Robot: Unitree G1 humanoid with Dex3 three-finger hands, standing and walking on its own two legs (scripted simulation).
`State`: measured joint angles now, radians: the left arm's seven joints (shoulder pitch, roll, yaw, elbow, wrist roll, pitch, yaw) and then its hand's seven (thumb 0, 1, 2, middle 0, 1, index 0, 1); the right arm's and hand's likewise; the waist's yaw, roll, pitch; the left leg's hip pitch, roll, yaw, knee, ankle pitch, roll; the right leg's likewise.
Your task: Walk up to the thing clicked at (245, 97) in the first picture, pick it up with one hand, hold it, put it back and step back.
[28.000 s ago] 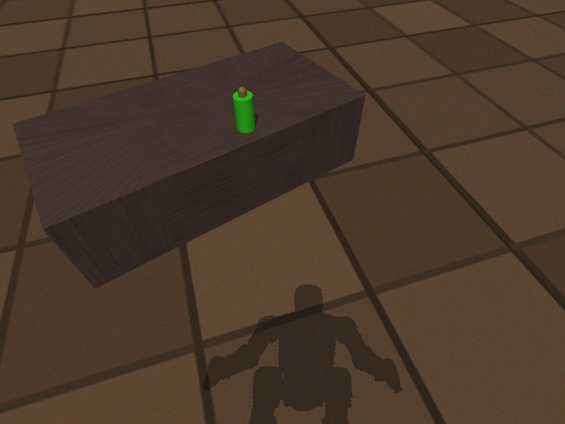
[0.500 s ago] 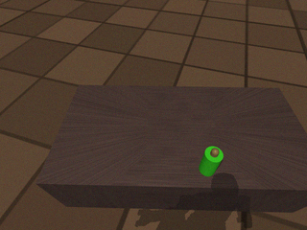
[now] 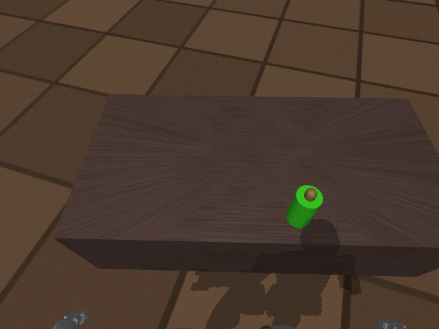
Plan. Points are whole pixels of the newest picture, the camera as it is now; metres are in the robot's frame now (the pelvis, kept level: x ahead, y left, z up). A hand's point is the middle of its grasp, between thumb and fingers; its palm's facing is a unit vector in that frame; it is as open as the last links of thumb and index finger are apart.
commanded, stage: step back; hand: right
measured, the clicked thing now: (304, 205) +0.48 -0.23 -0.29
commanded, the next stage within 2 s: none
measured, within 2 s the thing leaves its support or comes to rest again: neither
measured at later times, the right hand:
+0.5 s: hand out of the picture -0.02 -0.25 -0.16, palm faces +0.05 +0.91 -0.40, open 7.3 cm
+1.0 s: hand out of the picture -0.12 -0.23 -0.13, palm faces -0.01 +0.90 -0.43, open 7.3 cm
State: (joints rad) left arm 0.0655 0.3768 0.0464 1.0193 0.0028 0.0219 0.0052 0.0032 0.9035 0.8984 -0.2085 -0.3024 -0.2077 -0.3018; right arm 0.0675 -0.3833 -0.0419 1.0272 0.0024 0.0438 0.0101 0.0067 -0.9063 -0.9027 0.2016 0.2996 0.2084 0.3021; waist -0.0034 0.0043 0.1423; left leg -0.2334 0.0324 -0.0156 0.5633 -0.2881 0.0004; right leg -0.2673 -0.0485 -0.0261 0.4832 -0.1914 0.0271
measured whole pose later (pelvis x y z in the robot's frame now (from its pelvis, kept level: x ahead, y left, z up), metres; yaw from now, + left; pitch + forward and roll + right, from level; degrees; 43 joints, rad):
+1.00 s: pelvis -0.21 +0.04 -0.01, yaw -3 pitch -2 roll -1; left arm 0.15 0.41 0.08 0.82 0.02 0.07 0.02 0.00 0.90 0.90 -0.21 -0.30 -0.21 -0.30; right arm 0.15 -0.35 -0.04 0.85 -0.04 0.03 -0.01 0.01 -0.90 -0.90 0.20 0.30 0.21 0.30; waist 0.01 -0.05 0.17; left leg -0.29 0.00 -0.02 0.60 -0.27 0.03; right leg -0.49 0.14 0.16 1.21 -0.50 -0.01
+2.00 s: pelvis -0.53 -0.02 -0.01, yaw -5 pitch -2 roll +1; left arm 0.22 0.35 0.05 0.88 0.04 0.05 0.00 0.00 0.90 0.90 -0.21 -0.30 -0.21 -0.30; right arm 0.11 -0.41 -0.05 0.84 -0.01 0.07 -0.03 0.01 -0.91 -0.90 0.20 0.30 0.21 0.30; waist 0.04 0.03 0.14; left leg -0.54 -0.09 -0.15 1.08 -0.48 -0.01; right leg -0.27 0.01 0.04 0.66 -0.36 -0.03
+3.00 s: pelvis -0.60 +0.02 +0.00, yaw -1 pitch -2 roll +0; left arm 0.12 0.38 0.03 1.04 0.02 -0.03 0.00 0.00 0.90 0.90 -0.21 -0.30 -0.21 -0.30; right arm 0.13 -0.33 -0.04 1.05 -0.03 0.00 0.01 0.01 -0.91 -0.90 0.20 0.30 0.21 0.30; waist 0.01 0.00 0.06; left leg -0.18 -0.01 0.01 0.55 -0.34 0.02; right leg -0.22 -0.01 0.01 0.55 -0.28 0.01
